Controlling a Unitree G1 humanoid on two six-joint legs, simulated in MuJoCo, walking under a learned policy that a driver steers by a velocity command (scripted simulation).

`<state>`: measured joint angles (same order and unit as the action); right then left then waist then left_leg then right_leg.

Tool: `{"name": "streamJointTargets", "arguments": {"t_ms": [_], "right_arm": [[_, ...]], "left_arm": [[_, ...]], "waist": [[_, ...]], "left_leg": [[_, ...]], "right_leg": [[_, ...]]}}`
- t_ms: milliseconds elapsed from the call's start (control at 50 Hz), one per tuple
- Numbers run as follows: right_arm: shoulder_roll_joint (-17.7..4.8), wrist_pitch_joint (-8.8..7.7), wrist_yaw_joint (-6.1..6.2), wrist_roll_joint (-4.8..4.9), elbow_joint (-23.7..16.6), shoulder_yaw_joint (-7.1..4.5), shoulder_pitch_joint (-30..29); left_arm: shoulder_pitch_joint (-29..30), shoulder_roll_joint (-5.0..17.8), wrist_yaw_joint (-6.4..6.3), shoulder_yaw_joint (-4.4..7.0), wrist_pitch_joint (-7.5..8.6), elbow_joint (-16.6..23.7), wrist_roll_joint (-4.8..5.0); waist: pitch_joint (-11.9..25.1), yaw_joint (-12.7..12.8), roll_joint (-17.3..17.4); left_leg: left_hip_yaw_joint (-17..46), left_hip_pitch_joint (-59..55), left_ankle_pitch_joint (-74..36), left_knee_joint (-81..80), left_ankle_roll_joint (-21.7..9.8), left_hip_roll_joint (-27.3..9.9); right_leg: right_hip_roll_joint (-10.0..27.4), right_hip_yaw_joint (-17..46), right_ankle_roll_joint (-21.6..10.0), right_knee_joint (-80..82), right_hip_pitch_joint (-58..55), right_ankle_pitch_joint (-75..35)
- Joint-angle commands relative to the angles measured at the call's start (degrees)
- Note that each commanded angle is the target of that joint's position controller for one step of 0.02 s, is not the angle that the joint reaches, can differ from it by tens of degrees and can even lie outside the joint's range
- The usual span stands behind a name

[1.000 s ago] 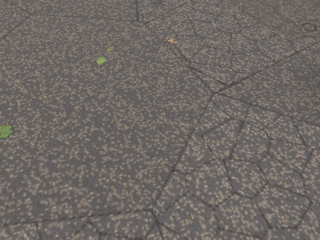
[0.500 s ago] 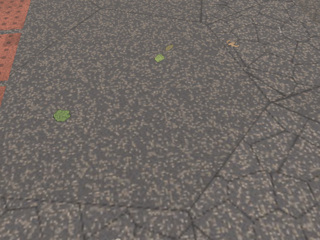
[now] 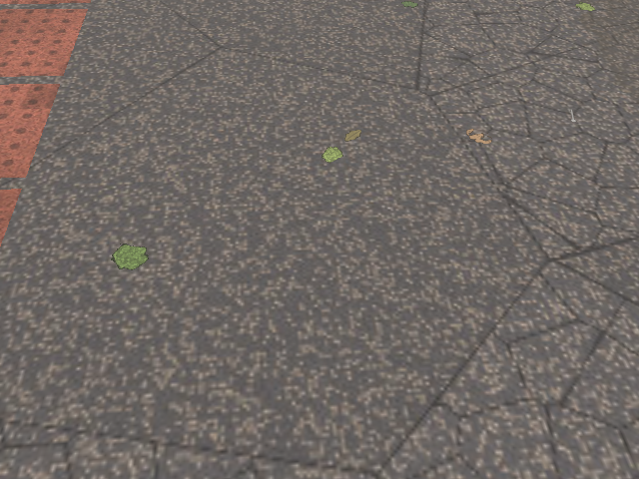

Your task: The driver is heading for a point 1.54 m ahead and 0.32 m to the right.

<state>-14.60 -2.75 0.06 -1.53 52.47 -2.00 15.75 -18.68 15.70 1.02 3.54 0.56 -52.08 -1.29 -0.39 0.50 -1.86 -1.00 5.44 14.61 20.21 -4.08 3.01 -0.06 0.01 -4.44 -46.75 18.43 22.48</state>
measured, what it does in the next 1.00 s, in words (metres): walks ahead: right foot, then left foot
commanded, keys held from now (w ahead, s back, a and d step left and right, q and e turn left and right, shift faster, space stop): w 0.66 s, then w+e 0.14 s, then s+e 0.20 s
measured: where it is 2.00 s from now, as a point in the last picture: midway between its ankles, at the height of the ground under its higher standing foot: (376, 403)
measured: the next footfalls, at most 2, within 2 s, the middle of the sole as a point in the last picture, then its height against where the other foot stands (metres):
right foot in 0.34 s outside the picture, level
left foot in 0.90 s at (294, 425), level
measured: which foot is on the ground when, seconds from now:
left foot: down 0.00-0.36, up 0.38-0.88, down 0.90-1.00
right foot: up 0.00-0.32, down 0.34-0.90, up 0.92-1.00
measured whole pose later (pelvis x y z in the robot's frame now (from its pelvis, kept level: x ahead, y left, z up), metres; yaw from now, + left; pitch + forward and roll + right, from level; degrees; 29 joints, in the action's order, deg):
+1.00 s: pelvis +0.50 -0.01 -0.01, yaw -8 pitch +1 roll -1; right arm -12.1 -4.3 0.8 -1.2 48.2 -1.0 2.1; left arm -19.2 13.4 -1.7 3.4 1.9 -55.3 0.6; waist -6.0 4.0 -0.8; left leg -5.7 23.0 6.8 29.2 -2.6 -1.9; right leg -3.6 1.1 -1.3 -65.0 18.8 30.7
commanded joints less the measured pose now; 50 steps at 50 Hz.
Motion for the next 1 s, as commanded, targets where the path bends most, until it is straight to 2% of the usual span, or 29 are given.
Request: {"name": "streamJointTargets", "arguments": {"t_ms": [20, 80, 160, 200, 260, 300, 320, 340, 360, 380, 400, 420, 440, 480, 500, 540, 620, 700, 780, 820, 840, 860, 880, 900, 920, 940, 960, 980, 1000], "right_arm": [[-7.12, -1.32, 0.14, 0.38, -0.86, -1.27, 2.94], [-6.31, -2.25, -0.03, 0.82, 1.43, -0.88, 6.26], [-5.95, -2.33, -0.04, 0.73, 3.60, -0.50, 8.92], [-6.44, -2.44, 0.10, 0.65, 4.52, -0.51, 10.12], [-7.45, -2.48, 0.48, 0.65, 5.70, -0.65, 10.66], [-8.35, -2.47, 0.78, 0.54, 5.93, -0.80, 9.10], [-8.93, -2.23, 0.87, 0.30, 6.08, -1.01, 8.61], [-8.97, -1.88, 0.86, 0.38, 6.02, -1.03, 7.98], [-6.87, -1.89, 0.66, 0.59, 4.98, -0.34, 9.16], [0.13, -1.88, -0.02, 2.03, 3.99, 0.81, 15.73], [-6.01, -1.92, 0.05, 0.71, 4.40, -0.78, 12.13], [-6.59, -2.09, -0.19, 0.77, 3.01, -1.22, 8.10], [-5.45, -2.42, -0.45, 0.67, 2.55, -0.86, 5.43], [-3.39, -1.29, -0.97, -0.39, 2.89, -0.56, 5.75], [-2.59, -0.64, -1.31, -0.59, 3.20, -0.49, 6.19], [-1.89, 0.14, -1.74, -0.68, 2.64, -0.43, 4.39], [-2.11, 0.66, -2.14, -0.65, -0.87, -0.34, -5.98], [-0.88, 0.18, -2.28, -0.22, -3.91, 0.37, -14.81], [-1.51, -0.20, -1.92, 0.00, -6.26, 0.47, -19.90], [-2.05, -0.85, -1.56, 0.07, -6.86, 0.33, -19.42], [-2.58, -1.41, -1.06, 0.09, -6.10, 0.12, -16.40], [-3.82, -2.10, -0.39, 0.09, -4.17, -0.38, -10.50], [-5.59, -3.20, 0.34, -0.53, -1.93, -1.04, -2.29], [-10.20, -4.01, 1.20, -2.14, -0.71, -2.19, 6.24], [-13.90, -3.25, 0.67, -1.85, -2.06, -2.99, 6.60], [-10.82, -1.91, 0.39, 0.91, -3.34, -2.69, 6.30], [-7.33, -1.50, 0.76, 1.00, -4.36, -1.76, 0.83], [-3.92, -1.14, 1.38, 0.90, -5.20, -0.71, -3.96], [-2.60, -0.91, 2.20, 0.90, -5.37, -0.19, -5.51]], "left_arm": [[5.85, 5.66, 1.21, 1.11, 1.83, 4.72, -0.51], [8.76, 3.93, 1.78, 0.61, 1.37, 5.41, -1.15], [16.92, 2.20, 2.02, -0.38, 1.15, 8.70, -0.71], [20.10, 1.60, 2.03, -0.87, 1.11, 10.03, -0.40], [21.20, 2.24, 1.54, -0.88, 1.15, 10.98, -0.28], [16.43, 3.32, 0.75, -0.30, 1.43, 9.74, -0.28], [10.35, 4.52, 0.20, 0.35, 1.73, 7.81, -0.27], [0.50, 5.64, -0.44, 1.09, 2.23, 4.39, -0.51], [-8.86, 9.64, -1.28, 2.24, 2.70, 2.21, -1.78], [-10.60, 15.24, -1.11, 3.37, 2.76, 1.74, -2.42], [-6.27, 12.52, -0.47, 2.94, 2.36, 1.98, 0.06], [0.53, 9.12, -0.37, 2.06, 2.46, 2.95, 0.54], [3.42, 5.56, -0.10, 1.15, 2.97, 3.15, 0.38], [4.62, 2.80, -0.38, 0.18, 3.82, 1.75, 0.37], [3.62, 2.42, -0.38, -0.02, 4.29, 1.00, 0.31], [0.82, 3.03, -0.33, 0.07, 5.11, -0.59, 0.61], [-3.44, 3.36, -0.44, -0.05, 5.27, -2.67, 0.81], [-7.31, 2.98, -0.63, -0.45, 5.22, -4.32, 0.98], [-10.34, 3.93, -1.24, -0.38, 4.64, -5.53, 0.45], [-9.31, 4.29, -1.69, -0.25, 4.21, -5.58, 0.08], [-8.16, 4.71, -1.88, -0.07, 3.99, -5.30, -0.09], [-7.04, 5.29, -1.94, 0.18, 3.98, -4.83, 0.05], [-5.28, 5.53, -1.83, 0.29, 4.04, -4.19, 1.12], [-4.51, 3.37, -1.94, -0.30, 4.32, -1.39, 2.53], [-13.33, -3.23, -2.85, -1.31, 3.59, -0.97, 5.08], [-12.62, 3.36, -3.81, 0.56, 2.31, -2.38, 3.45], [-8.37, 3.44, -3.64, 1.14, 1.76, -1.58, 2.67], [-5.59, 2.71, -3.15, 1.24, 1.17, -1.06, 1.43], [-3.77, 2.35, -2.46, 1.54, 0.33, -0.63, 0.44]], "waist": [[-7.08, -1.40, 7.14], [-5.79, -1.45, 6.72], [-7.49, -2.57, 6.96], [-7.96, -3.16, 7.35], [-7.94, -2.57, 7.11], [-5.00, 0.27, 7.34], [-1.33, 3.01, 7.22], [3.97, 7.21, 5.54], [10.46, 9.80, 0.93], [16.69, 5.46, -13.39], [13.80, 5.00, -6.08], [5.20, 2.13, -3.39], [1.21, 1.40, 0.18], [-1.13, -1.60, -1.23], [-0.90, -2.12, -1.52], [-1.65, -2.46, -1.05], [-5.16, -0.78, -0.49], [-5.89, 1.53, -0.63], [-5.44, 3.10, -1.29], [-5.50, 2.07, -1.65], [-4.39, 0.86, -2.23], [-1.64, -0.97, -2.90], [2.45, -4.73, -1.72], [10.64, -6.67, 2.32], [23.06, -3.33, 15.29], [26.65, -4.43, 7.94], [19.23, -2.61, 7.33], [11.60, -1.08, 6.55], [6.93, -0.28, 7.88]], "left_leg": [[19.45, -9.69, 9.33, -16.16, -7.22, -16.43], [12.22, -9.02, -8.67, -15.09, -7.32, -13.95], [7.41, -5.70, -20.51, -14.60, -7.45, -12.42], [6.27, -5.00, -24.16, -14.49, -7.12, -12.76], [5.82, -7.79, -31.08, -13.18, -6.45, -14.82], [4.26, -9.90, -46.74, -6.31, -4.96, -15.22], [3.40, -10.48, -54.05, 1.71, -4.11, -14.75], [1.55, -7.23, -53.04, 13.71, -3.07, -12.65], [0.00, 3.92, -34.85, 30.38, -2.37, -9.69], [-1.05, 22.87, 10.27, 51.20, -0.08, 1.73], [6.98, 27.01, 12.26, 56.41, -1.52, 0.43], [6.08, 28.98, 6.87, 55.94, -2.02, -3.05], [5.30, 27.68, 3.09, 52.83, -2.08, -5.23], [4.54, 22.82, 1.01, 47.59, -1.24, -7.80], [3.99, 21.37, 0.69, 46.59, -0.77, -7.83], [2.77, 23.12, -0.65, 43.98, 0.16, -8.46], [0.55, 31.73, -8.57, 34.54, 2.43, -10.09], [-1.76, 30.30, -15.23, 21.48, 3.50, -8.39], [-1.96, 29.73, -14.56, 15.24, 3.48, -6.36], [-1.39, 27.28, -11.69, 12.37, 2.65, -5.09], [-1.48, 23.01, -10.24, 10.61, 2.08, -3.46], [-1.64, 16.39, -10.91, 7.82, 1.23, -1.47], [-1.29, 4.86, -21.32, 2.27, 0.09, -2.72], [7.22, -12.68, -47.27, 6.86, -2.19, -14.73], [22.83, -29.04, -82.77, 13.29, -11.64, -34.45], [20.82, -24.83, -83.97, 12.06, -12.72, -32.08], [15.08, -17.36, -73.59, 8.37, -11.31, -28.89], [10.64, -9.49, -63.57, 5.05, -9.17, -25.02], [7.45, -3.84, -58.45, 2.56, -8.02, -22.52]], "right_leg": [[4.41, 1.13, 0.78, -8.54, 23.43, -5.27], [4.68, -1.33, 3.03, -9.63, 23.71, -10.41], [4.17, -3.93, 4.54, -0.86, 22.20, -15.63], [3.42, -4.72, 3.78, 5.18, 18.79, -17.79], [2.01, -5.44, 1.07, 10.98, 14.38, -17.68], [-0.41, -6.06, -1.16, 12.94, 6.96, -14.60], [-2.18, -6.30, -2.23, 14.17, 0.23, -12.80], [-3.09, -6.59, -3.44, 17.98, -11.65, -14.21], [7.19, 4.52, -5.70, 19.55, -26.22, -5.59], [23.53, 34.84, -12.42, 27.13, -37.74, 2.87], [22.13, 40.94, -12.27, 32.63, -32.08, 4.91], [20.74, 30.82, -11.10, 32.88, -23.89, 4.26], [18.19, 24.23, -10.14, 34.80, -17.03, -2.17], [13.69, 15.21, -7.66, 37.08, -9.49, -10.64], [13.11, 12.98, -7.65, 37.65, -8.27, -14.14], [12.44, 10.08, -8.18, 39.11, -7.87, -17.69], [10.99, 6.48, -8.11, 42.13, -10.52, -18.84], [9.40, 4.14, -7.01, 40.77, -12.66, -26.90], [10.74, 6.24, -7.41, 36.35, -19.09, -35.19], [10.94, 6.90, -6.59, 31.99, -21.10, -44.05], [9.90, 6.54, -5.20, 27.60, -21.16, -52.17], [8.22, 6.64, -3.52, 21.37, -21.16, -58.59], [5.47, 5.11, -1.40, 11.36, -17.14, -55.63], [2.51, 4.10, 0.60, -3.00, -5.03, -34.55], [-6.83, -0.84, 2.28, -23.80, 9.24, 17.19], [-4.78, 3.51, 2.13, -28.45, 9.32, 15.58], [-2.77, 3.65, 2.85, -28.53, 11.37, 11.68], [-0.63, 2.88, 3.76, -26.03, 12.89, 8.50], [0.40, 2.78, 4.74, -24.56, 12.82, 6.09]]}}
Keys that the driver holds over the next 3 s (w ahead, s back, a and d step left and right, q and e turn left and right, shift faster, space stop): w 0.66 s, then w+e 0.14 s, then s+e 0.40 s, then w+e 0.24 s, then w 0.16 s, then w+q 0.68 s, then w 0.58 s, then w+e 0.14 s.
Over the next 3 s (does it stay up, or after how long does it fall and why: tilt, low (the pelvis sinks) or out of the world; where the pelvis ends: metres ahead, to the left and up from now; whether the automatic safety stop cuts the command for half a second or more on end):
stays up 1.31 -0.21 -0.02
